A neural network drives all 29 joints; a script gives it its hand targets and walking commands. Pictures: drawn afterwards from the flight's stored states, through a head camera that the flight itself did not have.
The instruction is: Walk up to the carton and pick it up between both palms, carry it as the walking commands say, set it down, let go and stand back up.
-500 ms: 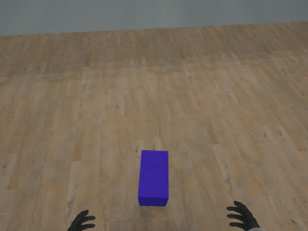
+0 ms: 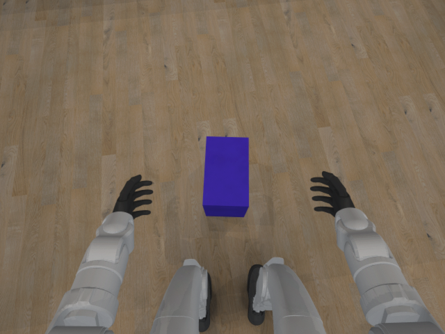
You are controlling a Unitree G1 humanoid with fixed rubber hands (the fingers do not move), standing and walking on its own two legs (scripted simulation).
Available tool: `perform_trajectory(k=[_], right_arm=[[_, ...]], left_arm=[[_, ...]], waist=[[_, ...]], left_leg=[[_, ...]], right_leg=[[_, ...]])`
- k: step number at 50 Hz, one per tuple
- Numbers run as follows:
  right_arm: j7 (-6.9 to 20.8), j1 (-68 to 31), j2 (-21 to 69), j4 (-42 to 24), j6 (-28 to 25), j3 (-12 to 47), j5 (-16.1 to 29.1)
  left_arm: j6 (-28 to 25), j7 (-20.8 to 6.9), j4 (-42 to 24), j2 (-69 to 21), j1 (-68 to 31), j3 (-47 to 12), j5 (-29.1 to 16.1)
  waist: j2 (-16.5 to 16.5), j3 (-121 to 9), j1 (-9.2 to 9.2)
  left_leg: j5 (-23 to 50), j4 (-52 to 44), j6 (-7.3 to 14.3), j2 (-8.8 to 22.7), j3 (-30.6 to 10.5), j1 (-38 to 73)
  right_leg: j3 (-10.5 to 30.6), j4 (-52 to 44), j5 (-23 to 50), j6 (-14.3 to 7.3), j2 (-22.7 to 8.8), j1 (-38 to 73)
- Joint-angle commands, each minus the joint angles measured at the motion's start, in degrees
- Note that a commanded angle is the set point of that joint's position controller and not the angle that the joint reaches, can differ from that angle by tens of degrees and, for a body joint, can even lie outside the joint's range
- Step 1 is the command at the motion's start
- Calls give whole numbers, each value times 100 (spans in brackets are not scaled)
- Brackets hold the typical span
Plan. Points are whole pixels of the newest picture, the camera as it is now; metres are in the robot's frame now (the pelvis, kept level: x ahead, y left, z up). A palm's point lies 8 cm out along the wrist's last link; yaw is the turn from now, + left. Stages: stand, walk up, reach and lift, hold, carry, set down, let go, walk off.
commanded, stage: reach and lift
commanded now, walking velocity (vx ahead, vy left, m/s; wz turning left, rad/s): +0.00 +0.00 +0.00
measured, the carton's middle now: (226, 179) +0.54 +0.01 -0.59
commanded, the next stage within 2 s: none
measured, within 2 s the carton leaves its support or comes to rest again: neither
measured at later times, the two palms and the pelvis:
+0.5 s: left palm (153, 148) +0.48 +0.18 -0.15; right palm (308, 153) +0.47 -0.17 -0.15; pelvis +0.02 +0.00 -0.03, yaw +0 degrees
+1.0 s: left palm (167, 158) +0.49 +0.17 -0.24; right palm (291, 159) +0.49 -0.16 -0.24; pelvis -0.01 +0.00 -0.06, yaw -1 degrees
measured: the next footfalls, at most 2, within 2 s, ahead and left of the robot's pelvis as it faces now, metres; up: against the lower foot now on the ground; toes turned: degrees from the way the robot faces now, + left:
none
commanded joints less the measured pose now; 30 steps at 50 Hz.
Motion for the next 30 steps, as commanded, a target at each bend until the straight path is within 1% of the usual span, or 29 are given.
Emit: perform_trajectory(k=[1,4,7,9,12,13,15,18,21,24,26,28,29,30], right_arm=[[-301,-2988,-334,-264,246,-830,381],[-440,-3428,-290,-354,159,-910,438],[-577,-3585,-262,-289,16,-979,498],[-659,-3575,-228,-261,-148,-1007,557],[-728,-3442,-136,-157,-455,-978,696],[-735,-3450,-105,-106,-548,-962,736],[-736,-3591,-72,-40,-703,-952,827],[-705,-4072,-84,-122,-829,-1003,908],[-692,-4725,-193,-209,-891,-1047,885],[-698,-5342,-202,-37,-868,-1119,782],[-696,-5565,-132,316,-824,-1195,657],[-667,-5698,-103,657,-793,-1360,449],[-653,-5686,-90,713,-798,-1469,329],[-648,-5597,-67,737,-823,-1563,226]], left_arm=[[73,-7,-46,698,-3155,651,10],[16,14,349,679,-3328,768,100],[-163,50,532,783,-3479,892,186],[-384,84,429,931,-3631,989,224],[-757,155,69,1040,-3869,1005,199],[-863,177,-51,1028,-3985,970,160],[-1026,210,-267,969,-4233,888,77],[-1134,241,-523,914,-4721,761,-57],[-1134,246,-400,883,-5266,695,-171],[-1074,245,172,838,-5703,753,-136],[-1017,236,866,745,-5688,847,-10],[-964,205,1618,633,-5463,1031,205],[-960,193,1800,600,-5350,1156,337],[-989,198,1813,586,-5263,1277,458]], waist=[[508,-3301,-147],[385,-4052,-66],[335,-4924,-11],[324,-5598,-8],[384,-6633,-47],[390,-6874,-71],[418,-7230,-94],[502,-7519,-112],[593,-7474,-141],[585,-7119,-122],[468,-6712,-95],[311,-6307,-54],[252,-6333,-33],[215,-6518,-18]], left_leg=[[-550,-816,-157,-83,-372,42],[-2,-625,-129,-138,-355,-18],[833,-378,-101,-223,-352,-29],[1561,-203,-100,-286,-365,2],[2766,1,-168,-363,-442,75],[3079,30,-188,-371,-475,77],[3560,46,-215,-368,-530,157],[3884,32,-214,-350,-565,231],[3983,105,-235,-342,-608,456],[3637,137,-231,-362,-599,278],[3180,101,-217,-392,-543,-230],[2718,42,-206,-416,-487,-820],[2662,21,-206,-437,-459,-983],[2754,15,-213,-467,-434,-1045]], right_leg=[[793,-351,-725,129,229,805],[777,-182,-89,176,280,934],[803,9,833,210,356,1131],[854,155,1672,226,405,1308],[963,423,3171,211,455,1661],[991,489,3529,201,474,1696],[1026,544,3917,176,515,1599],[1085,558,3993,130,540,1410],[1033,522,3671,131,583,852],[980,512,3191,161,612,339],[969,535,2951,195,620,177],[986,529,2715,239,627,74],[998,518,2740,256,639,137],[1007,530,2933,261,653,303]])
